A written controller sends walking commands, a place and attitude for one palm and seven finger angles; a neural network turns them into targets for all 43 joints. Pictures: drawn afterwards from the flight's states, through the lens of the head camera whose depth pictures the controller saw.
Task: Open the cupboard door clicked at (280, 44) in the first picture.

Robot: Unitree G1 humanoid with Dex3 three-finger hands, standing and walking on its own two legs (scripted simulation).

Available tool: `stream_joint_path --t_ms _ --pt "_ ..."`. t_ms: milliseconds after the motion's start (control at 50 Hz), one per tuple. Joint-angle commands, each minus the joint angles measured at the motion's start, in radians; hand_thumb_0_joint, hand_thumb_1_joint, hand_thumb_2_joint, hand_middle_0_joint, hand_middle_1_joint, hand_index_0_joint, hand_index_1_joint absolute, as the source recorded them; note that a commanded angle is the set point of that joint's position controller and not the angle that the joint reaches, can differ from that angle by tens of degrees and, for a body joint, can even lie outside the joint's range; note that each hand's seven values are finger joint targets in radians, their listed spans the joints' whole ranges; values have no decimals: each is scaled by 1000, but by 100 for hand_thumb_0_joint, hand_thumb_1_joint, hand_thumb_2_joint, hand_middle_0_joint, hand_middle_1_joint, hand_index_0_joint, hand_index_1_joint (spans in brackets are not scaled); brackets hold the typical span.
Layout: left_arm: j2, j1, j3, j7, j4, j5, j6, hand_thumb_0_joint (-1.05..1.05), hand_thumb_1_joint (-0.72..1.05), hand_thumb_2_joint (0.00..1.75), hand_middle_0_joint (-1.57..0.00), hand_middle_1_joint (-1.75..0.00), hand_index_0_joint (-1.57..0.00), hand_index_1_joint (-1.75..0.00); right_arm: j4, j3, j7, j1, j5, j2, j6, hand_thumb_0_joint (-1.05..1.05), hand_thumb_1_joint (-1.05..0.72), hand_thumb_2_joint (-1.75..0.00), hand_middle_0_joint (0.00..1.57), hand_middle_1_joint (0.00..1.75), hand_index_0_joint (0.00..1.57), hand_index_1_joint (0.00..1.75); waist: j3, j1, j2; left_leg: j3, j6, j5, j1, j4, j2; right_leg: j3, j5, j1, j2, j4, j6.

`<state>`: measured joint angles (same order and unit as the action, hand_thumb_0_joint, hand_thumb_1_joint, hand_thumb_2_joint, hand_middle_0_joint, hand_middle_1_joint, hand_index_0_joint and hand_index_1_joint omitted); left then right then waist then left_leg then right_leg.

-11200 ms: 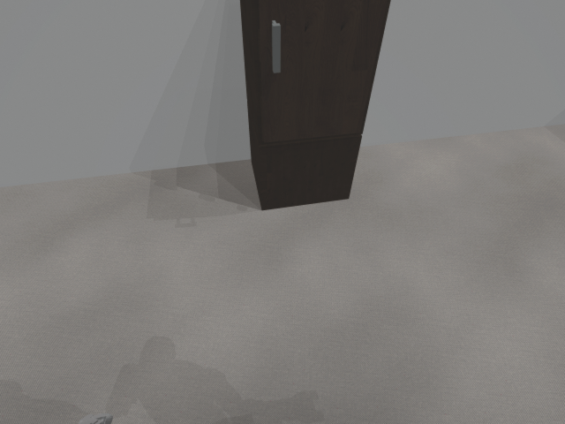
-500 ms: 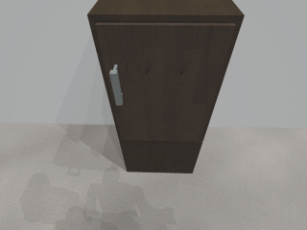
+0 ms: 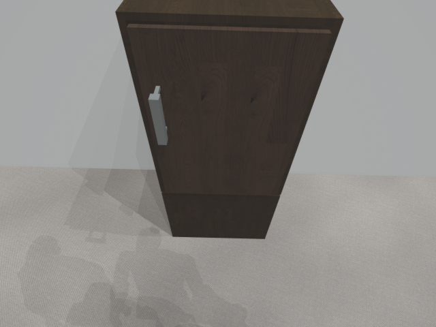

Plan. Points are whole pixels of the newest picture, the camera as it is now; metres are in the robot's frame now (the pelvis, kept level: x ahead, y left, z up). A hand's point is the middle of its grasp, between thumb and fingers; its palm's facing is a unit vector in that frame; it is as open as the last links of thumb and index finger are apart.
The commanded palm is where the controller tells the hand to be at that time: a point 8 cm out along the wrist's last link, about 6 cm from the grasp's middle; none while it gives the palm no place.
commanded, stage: look again from close up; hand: left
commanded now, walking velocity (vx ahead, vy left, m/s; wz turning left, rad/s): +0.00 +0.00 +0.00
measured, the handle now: (160, 116) +0.58 +0.19 +0.04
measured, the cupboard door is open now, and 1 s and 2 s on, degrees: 0 0 0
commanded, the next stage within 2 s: raise the hand with hooked fingers in 0.34 s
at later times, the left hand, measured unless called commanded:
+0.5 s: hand out of the picture +0.10 +0.20 -0.14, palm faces +0.14 -0.96 -0.25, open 7.4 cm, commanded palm +0.11 +0.25 -0.07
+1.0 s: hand (107, 303) +0.17 +0.21 -0.04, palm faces +0.08 -1.00 -0.04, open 9.4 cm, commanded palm +0.15 +0.26 -0.03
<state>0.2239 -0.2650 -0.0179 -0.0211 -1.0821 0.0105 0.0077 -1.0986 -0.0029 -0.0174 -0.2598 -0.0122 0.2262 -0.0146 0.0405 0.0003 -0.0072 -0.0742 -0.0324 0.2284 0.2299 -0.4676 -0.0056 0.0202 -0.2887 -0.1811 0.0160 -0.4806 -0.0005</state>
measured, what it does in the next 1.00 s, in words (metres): lowers itself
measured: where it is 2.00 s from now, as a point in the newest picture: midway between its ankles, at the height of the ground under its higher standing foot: outside the picture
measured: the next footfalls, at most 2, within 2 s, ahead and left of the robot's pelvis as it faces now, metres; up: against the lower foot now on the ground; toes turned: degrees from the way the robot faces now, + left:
none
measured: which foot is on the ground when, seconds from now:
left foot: down 0.00-1.00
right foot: down 0.00-1.00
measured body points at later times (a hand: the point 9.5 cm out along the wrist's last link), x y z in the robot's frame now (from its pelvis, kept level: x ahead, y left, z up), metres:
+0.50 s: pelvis +0.02 -0.01 +0.00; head +0.03 -0.01 +0.45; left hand +0.09 +0.25 -0.12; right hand +0.09 -0.27 -0.14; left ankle +0.02 +0.10 -0.74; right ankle -0.02 -0.12 -0.74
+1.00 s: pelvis -0.03 -0.03 -0.09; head +0.02 -0.02 +0.36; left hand +0.16 +0.26 -0.03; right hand +0.18 -0.26 -0.15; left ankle +0.01 +0.10 -0.74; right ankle -0.02 -0.12 -0.74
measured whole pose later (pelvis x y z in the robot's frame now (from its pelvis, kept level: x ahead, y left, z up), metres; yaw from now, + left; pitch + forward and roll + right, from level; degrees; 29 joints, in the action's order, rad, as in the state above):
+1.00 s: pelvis -0.03 -0.03 -0.09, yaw +3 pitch +12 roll -2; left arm 0.27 -0.32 0.29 0.43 -0.15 -0.35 0.45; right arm -0.59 0.00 -0.09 -0.19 0.03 0.24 -0.25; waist -0.13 -0.04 0.02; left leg 0.04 0.02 0.48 0.88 -1.15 0.05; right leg 0.13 -0.55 -0.77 -0.02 -1.12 0.06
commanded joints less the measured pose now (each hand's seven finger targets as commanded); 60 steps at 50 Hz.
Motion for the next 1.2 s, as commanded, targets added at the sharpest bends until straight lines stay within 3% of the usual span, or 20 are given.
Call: stream_joint_path --t_ms 0,360,400,420,440,460,480,500,520,560,580,620,680,720,780,860,900,940,1040,1180 --pt "141 -4 30 -10 42 4 20 0 90 90 -20 -30 -20 -30 45 21 -6 16 3 125 -27 0 -90 -90 20 30 20 30 -10 -3 6 126 -17 -99 -32 94 114 -96 105 -37 94 93 44" --pt "174 42 37 -4 48 4 25 0 90 90 -20 -30 -20 -30 44 22 -6 92 -1 153 -27 0 -90 -90 20 30 20 30 -46 -7 3 124 -7 -190 -78 96 120 -98 213 -2 103 108 38" --pt "182 46 40 -5 51 5 27 0 90 90 -20 -30 -20 -30 43 23 -7 92 0 157 -28 0 -90 -90 20 30 20 30 -55 -6 -4 122 -7 -222 -81 89 120 -93 258 14 107 101 39" --pt "89 -66 29 -54 28 10 33 0 90 90 -20 -30 -20 -30 103 23 -4 93 13 110 -24 0 -90 -90 20 30 20 30 -36 -12 6 63 25 -265 -39 -114 123 -138 550 4 157 107 -6" --pt "444 682 355 -51 1481 -150 245 0 88 89 -20 -32 -20 -32 408 68 -33 35 50 220 -155 0 -90 -90 20 30 20 30 -505 69 150 89 8 -463 -268 8 -2 -10 594 57 43 -11 46" --pt "333 88 296 -56 1195 -82 215 0 85 88 -20 -33 -20 -33 403 48 -69 102 30 158 -245 0 -90 -90 20 30 20 30 -455 -39 288 104 -6 -643 -399 17 61 19 376 -29 -3 -84 48" --pt "64 -146 155 -58 1083 -152 116 0 83 87 -21 -34 -21 -34 398 49 -60 113 39 117 -267 0 -90 -90 20 30 20 30 -320 7 292 103 36 -616 -296 18 49 82 139 -123 -10 -95 34" --pt "-17 -94 141 -40 1029 -162 124 0 81 86 -21 -36 -21 -36 383 65 -51 62 47 110 -271 0 -90 -90 20 30 20 30 -175 49 137 105 26 -545 -194 -28 53 80 133 -200 -12 -57 20" --pt "25 -69 198 -14 1010 -179 174 0 78 85 -21 -37 -21 -37 424 92 -47 78 28 143 -274 0 -90 -90 20 30 20 30 -70 39 34 113 27 -400 -57 -84 41 96 151 -255 -19 -52 14" --pt "1 -237 250 78 827 -212 312 0 74 83 -21 -40 -21 -40 458 106 -40 101 11 147 -268 0 -90 -90 20 30 20 30 -50 9 -200 96 24 -189 176 -198 11 111 157 -363 -28 -146 8" --pt "6 -308 276 140 757 -223 389 0 71 82 -21 -42 -21 -42 482 112 -30 113 20 144 -275 0 -90 -90 20 30 20 30 -59 -26 -199 84 31 -156 259 -255 -2 95 163 -383 -21 -211 14" --pt "7 -296 272 274 818 -268 557 0 67 80 -22 -45 -22 -45 537 111 -9 149 16 142 -291 0 -90 -90 20 30 20 30 -186 -58 -144 64 39 -90 373 -369 -13 62 132 -448 -19 -344 20" --pt "150 -195 378 457 849 -325 699 0 60 77 -22 -50 -22 -50 600 112 3 145 31 153 -315 0 -90 -90 20 30 20 30 -302 -59 6 63 38 -22 495 -511 -15 -39 55 -505 -1 -445 30" --pt "187 -127 425 507 934 -390 664 0 55 75 -22 -53 -22 -53 671 108 -12 157 46 155 -314 0 -90 -90 20 30 20 30 -391 -55 -25 50 24 61 539 -547 -18 -107 -97 -490 7 -410 9" --pt "239 14 452 497 1087 -441 590 0 48 72 -23 -57 -23 -57 704 87 -46 125 55 145 -297 0 -90 -90 20 30 20 30 -382 -28 -10 58 12 116 584 -588 -3 -177 -205 -473 17 -352 -14" --pt "219 110 377 450 1234 -390 551 0 39 68 -24 -63 -24 -63 673 71 -77 76 49 139 -295 0 -90 -90 20 30 20 30 -374 25 70 80 -8 73 503 -574 20 -138 -126 -513 -3 -351 -5" --pt "231 148 362 447 1222 -373 523 0 34 66 -24 -66 -24 -66 651 61 -88 68 47 145 -296 0 -90 -90 20 30 20 30 -343 43 55 99 -10 64 502 -568 26 -115 -97 -531 -16 -359 -2" --pt "219 100 354 449 1182 -366 485 0 29 64 -24 -69 -24 -69 641 56 -88 69 49 146 -299 0 -90 -90 20 30 20 30 -331 33 93 106 -8 56 475 -531 23 -78 -89 -530 -24 -357 7" --pt "265 32 430 444 1089 -387 390 0 18 59 -25 -76 -25 -76 655 48 -84 78 54 142 -287 0 -90 -90 20 30 20 30 -341 -10 53 109 -1 52 462 -462 15 -57 -110 -451 -21 -316 5" --pt "261 53 441 409 1096 -394 408 0 1 52 -26 -87 -26 -87 666 46 -68 64 47 149 -287 0 -90 -90 20 30 20 30 -325 -16 37 112 2 40 406 -401 14 -7 -91 -444 -37 -314 12"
